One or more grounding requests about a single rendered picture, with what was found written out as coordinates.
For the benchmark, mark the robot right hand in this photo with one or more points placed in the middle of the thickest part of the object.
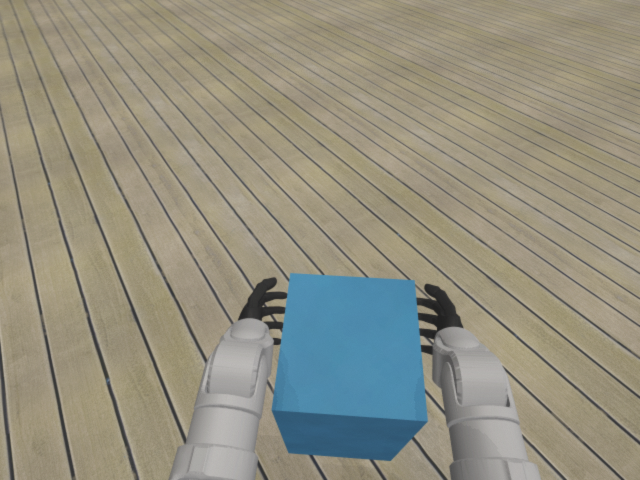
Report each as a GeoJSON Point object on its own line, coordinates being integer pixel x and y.
{"type": "Point", "coordinates": [445, 310]}

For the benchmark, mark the robot left forearm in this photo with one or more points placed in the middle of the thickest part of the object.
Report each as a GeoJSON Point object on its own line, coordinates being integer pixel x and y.
{"type": "Point", "coordinates": [222, 436]}

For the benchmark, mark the robot right forearm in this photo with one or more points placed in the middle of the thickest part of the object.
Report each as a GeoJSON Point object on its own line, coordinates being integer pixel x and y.
{"type": "Point", "coordinates": [486, 439]}

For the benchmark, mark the carton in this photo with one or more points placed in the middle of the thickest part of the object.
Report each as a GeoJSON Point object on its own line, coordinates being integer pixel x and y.
{"type": "Point", "coordinates": [349, 379]}

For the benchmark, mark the robot left hand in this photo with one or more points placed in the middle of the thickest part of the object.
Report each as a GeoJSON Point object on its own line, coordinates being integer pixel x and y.
{"type": "Point", "coordinates": [253, 308]}

